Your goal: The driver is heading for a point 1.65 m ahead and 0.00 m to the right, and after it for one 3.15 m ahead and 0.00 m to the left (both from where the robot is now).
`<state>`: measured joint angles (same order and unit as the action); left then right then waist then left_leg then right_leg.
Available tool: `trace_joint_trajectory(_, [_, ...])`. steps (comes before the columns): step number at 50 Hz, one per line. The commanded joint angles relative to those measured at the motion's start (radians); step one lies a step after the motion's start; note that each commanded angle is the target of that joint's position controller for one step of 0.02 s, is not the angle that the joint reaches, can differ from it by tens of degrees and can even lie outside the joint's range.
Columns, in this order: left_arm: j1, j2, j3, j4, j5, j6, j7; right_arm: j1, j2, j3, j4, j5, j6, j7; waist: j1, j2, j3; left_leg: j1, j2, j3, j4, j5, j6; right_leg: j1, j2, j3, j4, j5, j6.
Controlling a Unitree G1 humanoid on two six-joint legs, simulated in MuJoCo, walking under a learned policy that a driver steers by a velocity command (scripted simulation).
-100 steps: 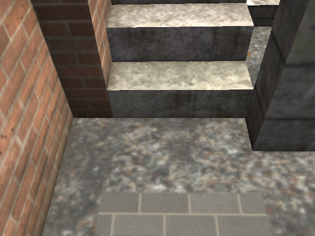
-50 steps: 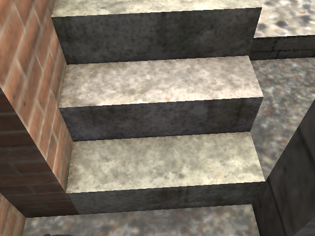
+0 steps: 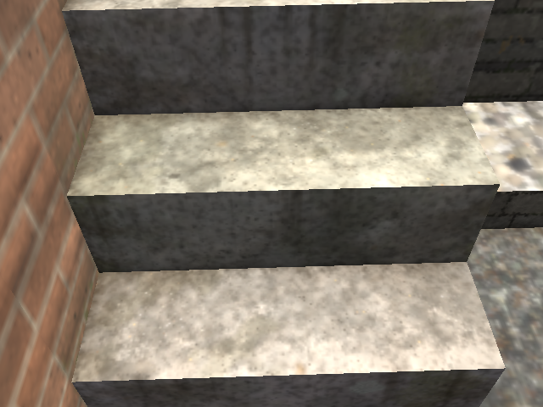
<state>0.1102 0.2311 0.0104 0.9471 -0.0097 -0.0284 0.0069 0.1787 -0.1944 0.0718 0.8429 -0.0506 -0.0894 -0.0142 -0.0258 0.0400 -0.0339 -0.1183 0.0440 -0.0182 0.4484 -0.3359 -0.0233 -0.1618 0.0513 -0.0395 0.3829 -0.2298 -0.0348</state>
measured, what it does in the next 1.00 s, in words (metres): shifts its weight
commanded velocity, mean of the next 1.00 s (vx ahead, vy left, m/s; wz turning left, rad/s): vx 0.22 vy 0.00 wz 0.00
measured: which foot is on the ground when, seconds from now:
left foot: down 0.00-1.00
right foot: down 0.00-1.00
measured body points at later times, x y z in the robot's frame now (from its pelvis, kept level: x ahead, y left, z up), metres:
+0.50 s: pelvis -0.01 +0.02 +0.01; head -0.01 +0.02 +0.46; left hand +0.10 +0.29 -0.12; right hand +0.08 -0.22 -0.12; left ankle -0.06 +0.13 -0.74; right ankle -0.02 -0.10 -0.74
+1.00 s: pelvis -0.03 +0.05 +0.00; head -0.03 +0.05 +0.45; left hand +0.02 +0.32 -0.14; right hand +0.02 -0.19 -0.14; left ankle -0.06 +0.13 -0.74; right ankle -0.02 -0.10 -0.74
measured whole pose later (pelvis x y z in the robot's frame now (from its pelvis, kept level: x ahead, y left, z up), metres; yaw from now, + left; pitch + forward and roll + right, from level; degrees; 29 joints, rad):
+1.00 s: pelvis -0.03 +0.05 +0.00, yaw -1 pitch +0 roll +0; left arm 0.17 0.25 0.05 1.12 0.00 0.03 0.05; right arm 0.27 -0.22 0.04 0.94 -0.04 -0.05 0.00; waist -0.01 0.00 0.00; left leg -0.13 -0.05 0.02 0.36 -0.24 0.05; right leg -0.20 -0.04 0.02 0.37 -0.17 0.05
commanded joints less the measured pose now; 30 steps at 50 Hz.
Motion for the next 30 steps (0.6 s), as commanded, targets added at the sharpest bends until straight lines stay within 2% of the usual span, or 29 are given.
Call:
trace_joint_trajectory(1, [-0.018,0.162,0.042,-0.047,-0.002,-0.018,0.009,0.021,-0.123,-0.029,-0.04,0.01,-0.001,0.005,-0.002,-0.014,-0.114,0.012,0.043,-0.029,-0.042,0.582,-0.024,0.212,-0.149,0.139,0.009,0.797,-0.034])
trace_joint_trajectory(3, [-0.02,0.151,0.043,-0.041,-0.005,-0.004,0.013,0.001,-0.099,-0.025,-0.036,0.011,0.009,0.011,0.0,0.002,-0.12,0.034,0.043,-0.032,-0.065,0.549,-0.022,0.221,-0.146,0.134,-0.01,0.712,-0.031])
trace_joint_trajectory(5, [-0.051,0.145,0.043,-0.043,-0.002,0.007,0.013,-0.02,-0.088,-0.023,-0.034,0.005,0.017,0.011,-0.005,-0.01,-0.087,0.039,0.041,-0.035,-0.103,0.46,-0.026,0.2,-0.146,0.14,-0.038,0.614,-0.023])
trace_joint_trajectory(9, [-0.071,0.152,0.045,-0.04,0.001,0.012,0.014,-0.049,-0.106,-0.027,-0.03,0.001,0.022,0.009,-0.001,-0.011,-0.033,0.022,0.038,-0.039,-0.148,0.371,-0.024,0.184,-0.144,0.142,-0.078,0.501,-0.012])
trace_joint_trajectory(15, [-0.046,0.171,0.052,-0.01,0.005,0.014,0.014,-0.033,-0.139,-0.036,-0.009,0.002,0.018,0.016,0.005,-0.017,-0.016,0.032,0.04,-0.043,-0.168,0.432,-0.024,0.191,-0.147,0.128,-0.081,0.502,0.004])
trace_joint_trajectory(27, [-0.006,0.16,0.065,0.045,0.003,0.033,0.024,0.033,-0.134,-0.048,0.033,0.002,0.028,0.023,0.008,-0.023,0.029,-0.016,0.024,-0.052,-0.177,0.301,-0.003,0.111,-0.144,0.11,-0.071,0.285,0.021])
trace_joint_trajectory(28, [-0.039,0.148,0.056,0.033,0.009,0.036,0.018,0.021,-0.136,-0.045,0.04,0.017,0.024,0.019,0.022,0.012,0.016,-0.03,0.023,-0.05,-0.159,0.355,0.002,0.114,-0.139,0.112,-0.059,0.287,0.015])
trace_joint_trajectory(30, [-0.021,0.153,0.056,0.045,0.007,0.039,0.015,0.044,-0.135,-0.045,0.044,0.016,0.021,0.017,0.02,-0.008,0.001,-0.023,0.025,-0.054,-0.153,0.36,0.008,0.101,-0.138,0.108,-0.051,0.262,0.016])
